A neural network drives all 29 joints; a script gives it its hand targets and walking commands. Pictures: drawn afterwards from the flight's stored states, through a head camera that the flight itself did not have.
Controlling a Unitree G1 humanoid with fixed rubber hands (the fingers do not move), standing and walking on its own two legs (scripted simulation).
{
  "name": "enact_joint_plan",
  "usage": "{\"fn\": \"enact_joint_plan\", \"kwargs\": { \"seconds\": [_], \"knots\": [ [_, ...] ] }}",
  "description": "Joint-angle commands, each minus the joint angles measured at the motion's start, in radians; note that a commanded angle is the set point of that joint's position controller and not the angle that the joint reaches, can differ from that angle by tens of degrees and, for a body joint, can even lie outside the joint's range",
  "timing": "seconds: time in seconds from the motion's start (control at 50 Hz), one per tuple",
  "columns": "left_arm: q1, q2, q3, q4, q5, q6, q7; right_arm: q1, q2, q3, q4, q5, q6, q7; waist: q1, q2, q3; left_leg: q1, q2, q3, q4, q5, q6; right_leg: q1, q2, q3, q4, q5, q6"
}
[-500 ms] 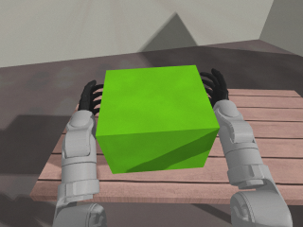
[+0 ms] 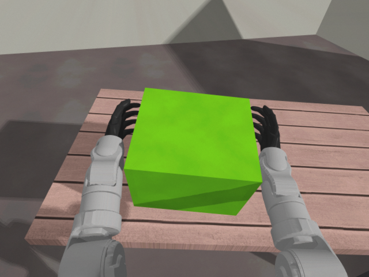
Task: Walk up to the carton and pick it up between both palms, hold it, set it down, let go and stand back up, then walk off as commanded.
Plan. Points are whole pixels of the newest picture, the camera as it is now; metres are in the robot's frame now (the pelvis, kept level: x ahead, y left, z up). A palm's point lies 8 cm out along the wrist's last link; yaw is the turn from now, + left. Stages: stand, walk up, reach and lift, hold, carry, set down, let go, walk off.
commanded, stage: set down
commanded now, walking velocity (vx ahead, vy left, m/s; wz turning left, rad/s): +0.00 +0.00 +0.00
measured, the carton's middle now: (191, 152) +0.37 -0.01 +0.10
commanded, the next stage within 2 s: none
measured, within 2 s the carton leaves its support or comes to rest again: neither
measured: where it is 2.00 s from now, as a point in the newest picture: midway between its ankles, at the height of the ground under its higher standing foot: outside the picture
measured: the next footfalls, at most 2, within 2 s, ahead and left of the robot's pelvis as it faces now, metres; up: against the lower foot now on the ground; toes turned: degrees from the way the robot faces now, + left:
none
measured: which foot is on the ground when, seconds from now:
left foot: down 0.00-1.00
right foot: down 0.00-1.00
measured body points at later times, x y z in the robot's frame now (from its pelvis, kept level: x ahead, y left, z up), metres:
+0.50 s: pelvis -0.02 +0.00 +0.00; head -0.03 +0.04 +0.45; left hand +0.40 +0.15 +0.11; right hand +0.35 -0.18 +0.12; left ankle -0.02 +0.13 -0.75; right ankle +0.00 -0.15 -0.75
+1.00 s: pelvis +0.02 +0.01 +0.00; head +0.04 +0.06 +0.45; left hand +0.45 +0.15 +0.08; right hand +0.38 -0.17 +0.09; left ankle -0.02 +0.13 -0.75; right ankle +0.00 -0.15 -0.74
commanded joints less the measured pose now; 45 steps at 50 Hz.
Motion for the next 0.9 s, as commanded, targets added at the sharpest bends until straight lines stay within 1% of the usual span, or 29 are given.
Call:
{"fn": "enact_joint_plan", "kwargs": {
  "seconds": [0.0,0.06,0.12,0.16,0.22,0.24,0.3,0.32,0.34,0.38,0.42,0.44,0.46,0.48,0.5,0.52,0.6,0.64,0.68,0.7,0.76,0.82,0.88],
  "knots": [
    [-0.557,-0.579,-0.484,-0.167,-0.08,-0.031,-0.144,-0.605,0.552,0.495,-0.33,0.065,-0.075,0.061,-0.027,0.078,-0.433,0.021,-0.101,0.114,-0.028,0.545,-0.044,0.37,0.076,-0.046,0.056,0.538,0.02],
    [-0.618,-0.589,-0.507,-0.18,-0.096,-0.044,-0.146,-0.613,0.562,0.478,-0.323,0.053,-0.077,0.058,-0.046,0.098,-0.444,0.035,-0.098,0.111,-0.026,0.547,-0.053,0.347,0.077,-0.051,0.049,0.505,0.013],
    [-0.703,-0.608,-0.534,-0.168,-0.115,-0.068,-0.138,-0.645,0.567,0.446,-0.306,0.036,-0.085,0.065,-0.062,0.131,-0.47,0.045,-0.089,0.103,-0.031,0.521,-0.061,0.303,0.081,-0.059,0.034,0.407,-0.001],
    [-0.731,-0.603,-0.525,-0.114,-0.109,-0.077,-0.136,-0.663,0.563,0.411,-0.286,0.013,-0.086,0.072,-0.062,0.141,-0.457,0.026,-0.087,0.107,-0.046,0.443,-0.058,0.269,0.078,-0.062,0.018,0.325,-0.008],
    [-0.772,-0.587,-0.49,-0.032,-0.097,-0.091,-0.146,-0.666,0.568,0.347,-0.231,-0.03,-0.083,0.079,-0.066,0.131,-0.397,-0.037,-0.09,0.121,-0.086,0.29,-0.04,0.25,0.07,-0.061,0.002,0.228,-0.009],
    [-0.778,-0.58,-0.471,0.005,-0.09,-0.094,-0.153,-0.667,0.57,0.325,-0.214,-0.049,-0.081,0.082,-0.067,0.117,-0.37,-0.061,-0.09,0.127,-0.102,0.231,-0.03,0.248,0.066,-0.059,-0.001,0.199,-0.007],
    [-0.799,-0.559,-0.415,0.081,-0.071,-0.113,-0.166,-0.678,0.583,0.276,-0.171,-0.087,-0.075,0.092,-0.056,0.093,-0.321,-0.128,-0.089,0.14,-0.145,0.092,-0.005,0.252,0.058,-0.05,-0.004,0.128,-0.004],
    [-0.802,-0.547,-0.39,0.109,-0.062,-0.119,-0.17,-0.683,0.585,0.267,-0.162,-0.099,-0.074,0.095,-0.046,0.087,-0.31,-0.146,-0.089,0.144,-0.157,0.059,0.002,0.255,0.054,-0.047,-0.006,0.108,-0.004],
    [-0.813,-0.539,-0.37,0.13,-0.057,-0.127,-0.175,-0.696,0.595,0.265,-0.158,-0.107,-0.074,0.098,-0.031,0.08,-0.307,-0.166,-0.091,0.151,-0.164,0.033,0.009,0.262,0.051,-0.041,-0.005,0.095,-0.002],
    [-0.826,-0.529,-0.345,0.169,-0.053,-0.142,-0.178,-0.721,0.602,0.255,-0.152,-0.122,-0.078,0.101,-0.024,0.073,-0.313,-0.189,-0.091,0.154,-0.173,0.007,0.016,0.275,0.05,-0.034,-0.001,0.085,-0.002],
    [-0.842,-0.525,-0.328,0.199,-0.052,-0.157,-0.179,-0.74,0.607,0.254,-0.15,-0.127,-0.084,0.103,-0.016,0.073,-0.335,-0.204,-0.093,0.156,-0.17,0.013,0.017,0.286,0.049,-0.029,0.006,0.103,-0.001],
    [-0.849,-0.525,-0.326,0.199,-0.054,-0.165,-0.179,-0.754,0.617,0.264,-0.161,-0.125,-0.087,0.102,-0.01,0.07,-0.358,-0.207,-0.093,0.157,-0.166,0.027,0.017,0.298,0.05,-0.026,0.012,0.126,0.0],
    [-0.861,-0.529,-0.33,0.199,-0.056,-0.174,-0.175,-0.754,0.621,0.269,-0.162,-0.125,-0.093,0.101,-0.015,0.079,-0.387,-0.211,-0.094,0.154,-0.16,0.044,0.014,0.301,0.05,-0.026,0.019,0.154,-0.001],
    [-0.858,-0.528,-0.324,0.209,-0.057,-0.181,-0.174,-0.76,0.625,0.277,-0.166,-0.122,-0.094,0.099,-0.009,0.077,-0.402,-0.216,-0.096,0.155,-0.153,0.065,0.014,0.314,0.05,-0.022,0.025,0.181,0.0],
    [-0.864,-0.534,-0.331,0.199,-0.06,-0.188,-0.172,-0.756,0.628,0.282,-0.165,-0.119,-0.098,0.097,-0.017,0.087,-0.428,-0.21,-0.096,0.152,-0.145,0.096,0.01,0.319,0.053,-0.024,0.03,0.213,-0.001],
    [-0.856,-0.526,-0.328,0.215,-0.057,-0.193,-0.171,-0.735,0.624,0.283,-0.153,-0.122,-0.098,0.094,-0.022,0.088,-0.43,-0.209,-0.098,0.151,-0.138,0.116,0.007,0.327,0.052,-0.021,0.035,0.244,0.0],
    [-0.836,-0.533,-0.35,0.191,-0.07,-0.212,-0.168,-0.688,0.645,0.31,-0.158,-0.116,-0.104,0.077,-0.039,0.098,-0.498,-0.187,-0.098,0.144,-0.102,0.239,-0.005,0.352,0.054,-0.016,0.054,0.377,0.003],
    [-0.801,-0.533,-0.357,0.196,-0.072,-0.216,-0.17,-0.648,0.648,0.315,-0.151,-0.117,-0.106,0.067,-0.059,0.101,-0.509,-0.171,-0.097,0.139,-0.083,0.305,-0.014,0.36,0.055,-0.015,0.062,0.441,0.005],
    [-0.768,-0.538,-0.361,0.184,-0.069,-0.215,-0.175,-0.613,0.654,0.326,-0.149,-0.114,-0.11,0.056,-0.072,0.101,-0.511,-0.153,-0.094,0.134,-0.063,0.374,-0.024,0.374,0.055,-0.013,0.07,0.511,0.009],
    [-0.75,-0.533,-0.36,0.18,-0.068,-0.215,-0.178,-0.604,0.658,0.336,-0.158,-0.111,-0.112,0.049,-0.073,0.096,-0.515,-0.15,-0.094,0.136,-0.053,0.405,-0.027,0.385,0.054,-0.009,0.075,0.557,0.012],
    [-0.702,-0.53,-0.361,0.155,-0.055,-0.207,-0.183,-0.564,0.658,0.348,-0.159,-0.108,-0.123,0.034,-0.085,0.112,-0.509,-0.133,-0.091,0.132,-0.031,0.485,-0.043,0.394,0.055,-0.011,0.087,0.645,0.016],
    [-0.668,-0.526,-0.349,0.138,-0.045,-0.198,-0.19,-0.539,0.664,0.357,-0.16,-0.107,-0.133,0.024,-0.079,0.123,-0.499,-0.125,-0.088,0.132,-0.019,0.524,-0.048,0.389,0.054,-0.014,0.095,0.689,0.02],
    [-0.66,-0.52,-0.349,0.138,-0.036,-0.194,-0.189,-0.536,0.657,0.357,-0.162,-0.109,-0.146,0.022,-0.075,0.141,-0.498,-0.114,-0.084,0.129,-0.01,0.553,-0.055,0.363,0.059,-0.021,0.092,0.682,0.015]
  ]
}}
